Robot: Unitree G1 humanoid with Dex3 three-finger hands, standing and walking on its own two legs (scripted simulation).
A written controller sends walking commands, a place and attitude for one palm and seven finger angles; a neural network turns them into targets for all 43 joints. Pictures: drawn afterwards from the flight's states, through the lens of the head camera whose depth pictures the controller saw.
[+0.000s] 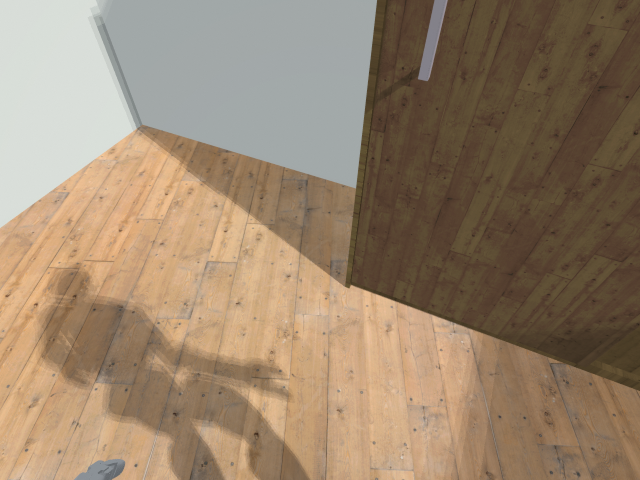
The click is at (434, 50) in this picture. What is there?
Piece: wardrobe's sliding door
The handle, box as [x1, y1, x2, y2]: [418, 0, 447, 80]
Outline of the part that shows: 447,0 434,0 418,76 419,79 427,80 429,77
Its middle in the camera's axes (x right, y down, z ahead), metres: +0.22 -0.42 +0.68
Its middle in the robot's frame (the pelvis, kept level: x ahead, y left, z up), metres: +0.84 -0.17 +0.25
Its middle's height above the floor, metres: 1.02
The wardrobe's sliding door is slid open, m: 0.00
